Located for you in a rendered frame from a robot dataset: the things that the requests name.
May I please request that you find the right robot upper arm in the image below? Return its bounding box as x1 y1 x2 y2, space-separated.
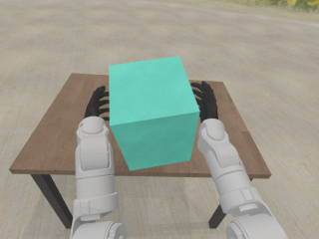
225 213 287 239

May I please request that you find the left robot hand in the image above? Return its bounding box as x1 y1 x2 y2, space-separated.
84 86 110 121

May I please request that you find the right robot hand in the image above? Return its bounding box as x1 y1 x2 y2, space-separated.
190 81 218 123

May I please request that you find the table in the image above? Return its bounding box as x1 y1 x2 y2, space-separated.
9 73 272 229

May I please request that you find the robot right forearm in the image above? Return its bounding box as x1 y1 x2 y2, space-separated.
197 119 288 239

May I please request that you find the left robot upper arm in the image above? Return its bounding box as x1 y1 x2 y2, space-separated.
72 220 128 239

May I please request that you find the carton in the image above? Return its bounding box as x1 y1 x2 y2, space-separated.
109 56 200 171

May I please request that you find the robot left forearm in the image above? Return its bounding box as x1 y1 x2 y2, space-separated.
70 116 119 239

